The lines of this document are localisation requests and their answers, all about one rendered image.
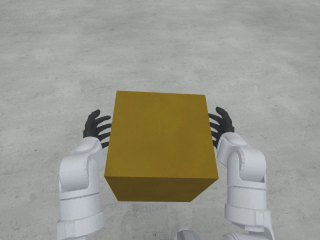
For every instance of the right robot thigh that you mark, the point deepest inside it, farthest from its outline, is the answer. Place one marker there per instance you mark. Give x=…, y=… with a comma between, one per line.
x=187, y=235

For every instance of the robot right hand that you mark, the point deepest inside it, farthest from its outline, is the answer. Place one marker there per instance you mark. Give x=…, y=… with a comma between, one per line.
x=224, y=127

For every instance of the robot right shin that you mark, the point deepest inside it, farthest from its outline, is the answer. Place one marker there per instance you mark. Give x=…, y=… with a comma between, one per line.
x=183, y=228

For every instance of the right robot forearm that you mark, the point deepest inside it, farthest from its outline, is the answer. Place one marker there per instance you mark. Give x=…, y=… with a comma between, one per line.
x=246, y=205

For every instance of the robot left hand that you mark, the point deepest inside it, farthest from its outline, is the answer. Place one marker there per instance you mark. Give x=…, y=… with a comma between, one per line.
x=91, y=129

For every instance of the carton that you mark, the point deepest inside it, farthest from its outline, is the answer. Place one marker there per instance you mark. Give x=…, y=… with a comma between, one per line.
x=160, y=147

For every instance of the left robot forearm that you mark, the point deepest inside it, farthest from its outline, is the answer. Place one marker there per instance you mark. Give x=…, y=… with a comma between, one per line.
x=79, y=186

